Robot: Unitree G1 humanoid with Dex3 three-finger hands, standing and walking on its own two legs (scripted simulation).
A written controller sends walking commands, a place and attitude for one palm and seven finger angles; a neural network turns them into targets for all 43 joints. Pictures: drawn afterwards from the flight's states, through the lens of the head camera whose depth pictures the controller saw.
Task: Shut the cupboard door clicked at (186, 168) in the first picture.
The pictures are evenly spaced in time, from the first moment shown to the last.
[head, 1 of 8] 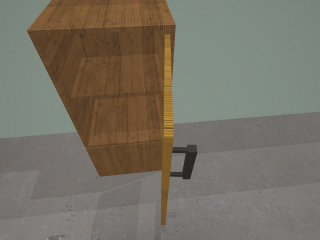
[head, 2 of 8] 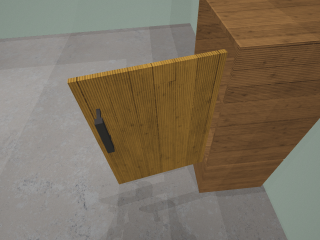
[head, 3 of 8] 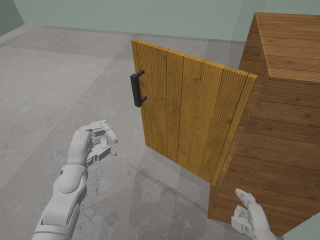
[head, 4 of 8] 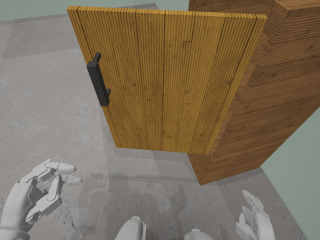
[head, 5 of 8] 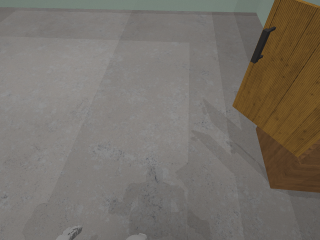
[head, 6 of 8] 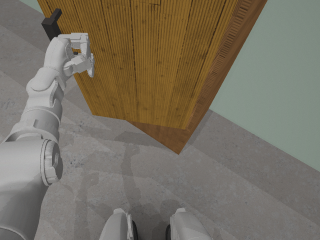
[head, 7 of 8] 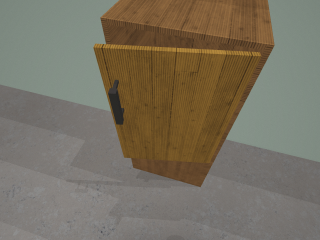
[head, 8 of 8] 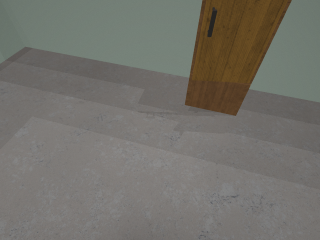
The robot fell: no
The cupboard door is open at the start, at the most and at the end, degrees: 82 101 13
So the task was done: no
